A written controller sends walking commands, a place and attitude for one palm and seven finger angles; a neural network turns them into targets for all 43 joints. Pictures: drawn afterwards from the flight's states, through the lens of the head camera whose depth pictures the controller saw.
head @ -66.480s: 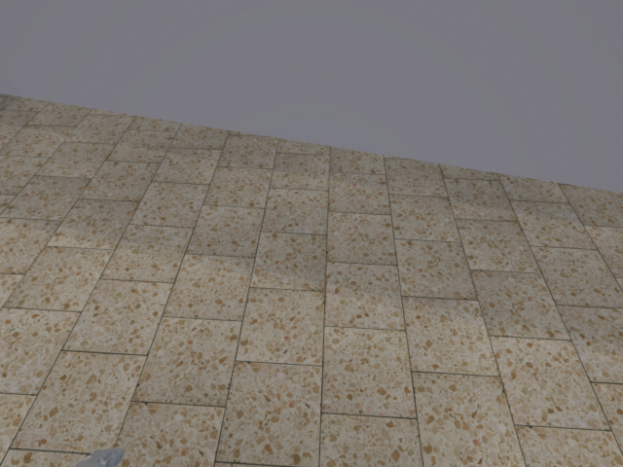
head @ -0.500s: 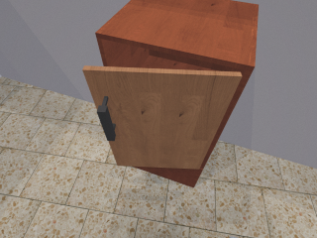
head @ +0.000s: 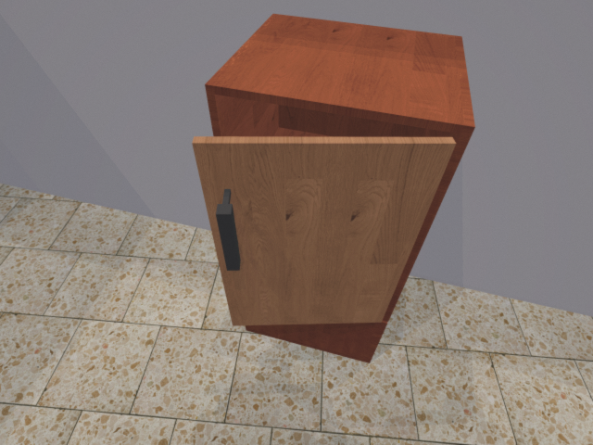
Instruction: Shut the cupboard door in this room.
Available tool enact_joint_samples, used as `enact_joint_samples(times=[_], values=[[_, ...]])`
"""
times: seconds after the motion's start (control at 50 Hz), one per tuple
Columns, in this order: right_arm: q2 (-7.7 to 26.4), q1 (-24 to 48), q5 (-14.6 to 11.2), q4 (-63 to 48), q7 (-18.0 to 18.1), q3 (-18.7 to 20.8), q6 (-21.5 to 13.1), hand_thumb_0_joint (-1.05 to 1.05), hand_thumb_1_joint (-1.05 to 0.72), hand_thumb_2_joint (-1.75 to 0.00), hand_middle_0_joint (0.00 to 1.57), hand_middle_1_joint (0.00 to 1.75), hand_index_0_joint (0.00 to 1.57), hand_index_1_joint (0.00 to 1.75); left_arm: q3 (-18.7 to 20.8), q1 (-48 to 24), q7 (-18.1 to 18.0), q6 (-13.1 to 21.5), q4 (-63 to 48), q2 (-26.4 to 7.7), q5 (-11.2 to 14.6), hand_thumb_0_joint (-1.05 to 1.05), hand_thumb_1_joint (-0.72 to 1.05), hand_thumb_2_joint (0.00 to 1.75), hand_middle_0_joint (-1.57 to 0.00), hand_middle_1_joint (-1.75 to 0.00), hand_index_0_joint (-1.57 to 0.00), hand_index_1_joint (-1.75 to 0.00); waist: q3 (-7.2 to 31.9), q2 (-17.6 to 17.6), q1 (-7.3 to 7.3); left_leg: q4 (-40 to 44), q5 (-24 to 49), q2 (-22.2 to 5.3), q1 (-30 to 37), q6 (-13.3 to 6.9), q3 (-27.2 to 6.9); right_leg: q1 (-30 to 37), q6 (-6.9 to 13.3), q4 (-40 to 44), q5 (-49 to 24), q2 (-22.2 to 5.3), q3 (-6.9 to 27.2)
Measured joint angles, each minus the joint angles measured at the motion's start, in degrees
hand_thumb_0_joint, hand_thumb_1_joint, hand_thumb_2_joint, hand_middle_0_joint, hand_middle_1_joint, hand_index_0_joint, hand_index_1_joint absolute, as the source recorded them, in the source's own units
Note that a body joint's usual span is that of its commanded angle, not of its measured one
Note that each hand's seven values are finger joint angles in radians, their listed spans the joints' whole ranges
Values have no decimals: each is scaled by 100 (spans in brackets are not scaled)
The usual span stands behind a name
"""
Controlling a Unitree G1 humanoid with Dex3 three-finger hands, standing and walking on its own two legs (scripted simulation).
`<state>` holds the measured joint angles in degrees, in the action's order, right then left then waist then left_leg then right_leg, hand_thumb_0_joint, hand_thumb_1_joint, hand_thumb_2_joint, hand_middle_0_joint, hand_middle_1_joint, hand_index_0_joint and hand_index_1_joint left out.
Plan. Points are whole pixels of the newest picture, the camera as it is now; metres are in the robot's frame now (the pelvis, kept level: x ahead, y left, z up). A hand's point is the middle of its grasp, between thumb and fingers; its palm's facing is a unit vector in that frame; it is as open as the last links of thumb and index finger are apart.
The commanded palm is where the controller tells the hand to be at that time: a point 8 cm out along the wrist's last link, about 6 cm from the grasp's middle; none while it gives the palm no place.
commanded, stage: come to a stop and stand still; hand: left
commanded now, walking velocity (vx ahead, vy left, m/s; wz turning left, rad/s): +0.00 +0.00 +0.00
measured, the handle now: (230, 230) +0.47 +0.15 -0.01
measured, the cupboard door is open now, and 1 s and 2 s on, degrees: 17 17 17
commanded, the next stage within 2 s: look again from close up in 0.32 s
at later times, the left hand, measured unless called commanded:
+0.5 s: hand out of the picture -0.04 +0.18 -0.17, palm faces +0.03 -0.98 -0.17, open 7.4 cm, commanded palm none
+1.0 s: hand out of the picture +0.04 +0.17 -0.17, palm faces +0.02 -0.98 -0.19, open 7.4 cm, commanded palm none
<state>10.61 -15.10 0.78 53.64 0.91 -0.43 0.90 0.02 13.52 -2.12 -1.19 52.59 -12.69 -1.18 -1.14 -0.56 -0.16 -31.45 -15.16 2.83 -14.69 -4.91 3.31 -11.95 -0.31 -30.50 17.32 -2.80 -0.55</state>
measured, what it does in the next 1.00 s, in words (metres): stands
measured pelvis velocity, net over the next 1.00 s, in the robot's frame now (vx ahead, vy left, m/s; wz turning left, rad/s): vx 0.03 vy -0.01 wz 0.02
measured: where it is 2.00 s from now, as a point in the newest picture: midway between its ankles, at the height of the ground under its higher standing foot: outside the picture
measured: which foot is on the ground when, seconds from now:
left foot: down 0.00-1.00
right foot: down 0.00-1.00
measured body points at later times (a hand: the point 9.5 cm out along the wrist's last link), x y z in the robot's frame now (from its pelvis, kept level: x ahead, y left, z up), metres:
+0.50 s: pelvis +0.00 +0.01 +0.01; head +0.01 +0.02 +0.46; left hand -0.04 +0.23 -0.15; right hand +0.04 -0.22 -0.14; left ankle +0.02 +0.06 -0.73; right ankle +0.00 -0.15 -0.73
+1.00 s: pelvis +0.03 -0.01 +0.01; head +0.04 +0.00 +0.46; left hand +0.04 +0.22 -0.15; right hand +0.06 -0.24 -0.14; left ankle +0.02 +0.06 -0.73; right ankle +0.00 -0.15 -0.73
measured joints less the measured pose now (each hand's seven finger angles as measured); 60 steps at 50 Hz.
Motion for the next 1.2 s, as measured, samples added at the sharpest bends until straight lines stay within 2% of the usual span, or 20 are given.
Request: enact_joint_samples(times=[0.12,0.3,0.46,0.62,1.08,1.1,1.12,1.16,1.2], values=[[49,-136,13,185,-49,-19,4,0,-93,-90,20,30,20,29,-23,115,58,-26,126,10,-26,0,91,90,-20,-30,-20,-30,73,4,69,405,318,138,-34,-94,5,-125,84,142,61,12,227],[33,-180,-17,559,-21,-13,-32,0,-91,-90,20,30,20,29,-71,474,51,26,606,142,-11,1,91,90,-20,-30,-20,-30,15,72,5,678,484,277,49,-144,-57,-46,62,374,-283,31,442],[-45,-6,-58,712,1,-49,-151,0,-91,-90,20,30,20,29,-161,707,35,101,982,319,0,1,91,90,-20,-30,-20,-30,-26,131,-68,815,478,268,186,-125,-36,77,-94,515,-307,31,479],[-72,146,-77,807,38,-42,-216,0,-91,-90,20,30,20,29,-182,606,17,156,1088,408,3,1,91,90,-20,-30,-20,-30,-30,189,-96,774,369,234,257,-72,-59,174,-240,534,-250,55,462],[-109,69,-68,928,79,-63,-240,0,-91,-90,20,30,20,29,-109,107,-47,215,894,248,11,0,91,90,-20,-30,-20,-30,-32,152,12,567,113,81,341,91,-157,354,-133,509,-73,209,367],[-112,-4,-84,699,118,-62,-365,0,-91,-90,20,30,20,29,279,353,1,-129,-49,288,77,1,91,90,-20,-30,-20,-30,-132,163,67,434,75,71,269,106,-196,250,-97,300,-55,218,282],[-108,-144,-171,427,224,-108,-678,0,-91,-90,20,30,20,29,372,686,-101,-196,-1209,245,235,1,91,90,-21,-30,-20,-30,-192,206,74,329,40,80,210,125,-207,23,-46,-174,2,203,182],[-69,-412,-233,-5,286,-94,-1330,1,-91,-90,20,30,20,29,339,1270,-326,99,-3126,130,586,2,91,90,-21,-31,-20,-31,-46,277,85,232,-3,153,114,167,-178,-463,49,-1141,136,150,30],[24,-538,-210,-422,156,30,-1721,1,-91,-90,20,30,20,29,401,1277,-301,606,-4072,103,785,2,91,90,-22,-32,-21,-32,207,230,167,-100,-103,232,-244,197,-235,-843,129,-1255,224,139,-169]])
